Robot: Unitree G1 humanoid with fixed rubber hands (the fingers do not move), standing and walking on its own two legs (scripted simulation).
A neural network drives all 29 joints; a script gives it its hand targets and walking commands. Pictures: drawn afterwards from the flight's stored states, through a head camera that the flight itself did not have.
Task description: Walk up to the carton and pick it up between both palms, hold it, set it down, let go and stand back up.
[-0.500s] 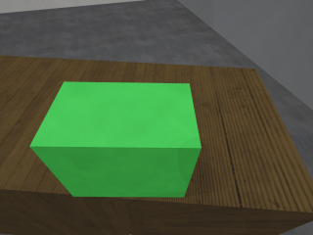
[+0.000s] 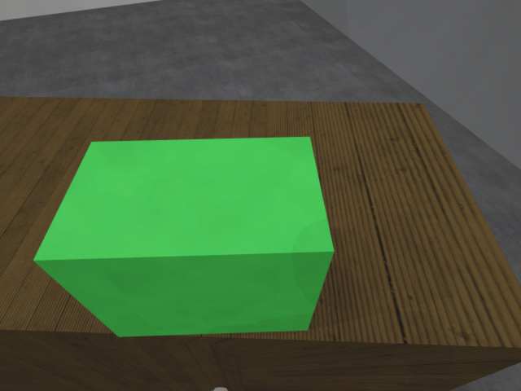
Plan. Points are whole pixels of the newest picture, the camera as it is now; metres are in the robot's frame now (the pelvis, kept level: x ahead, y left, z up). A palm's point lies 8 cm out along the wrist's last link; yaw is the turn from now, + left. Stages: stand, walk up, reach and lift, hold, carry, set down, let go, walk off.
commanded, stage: walk up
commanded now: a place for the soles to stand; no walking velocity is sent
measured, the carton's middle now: (207, 243) +0.32 +0.09 +0.09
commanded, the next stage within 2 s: none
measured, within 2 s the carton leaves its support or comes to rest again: neither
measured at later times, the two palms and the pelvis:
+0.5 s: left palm out of the picture +0.07 +0.31 -0.06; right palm out of the picture +0.09 -0.32 -0.08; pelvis -0.01 -0.01 +0.00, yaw +0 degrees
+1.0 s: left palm out of the picture +0.08 +0.32 -0.07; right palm out of the picture +0.07 -0.32 -0.07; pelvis -0.01 +0.00 +0.00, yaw -1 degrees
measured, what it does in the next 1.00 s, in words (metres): stands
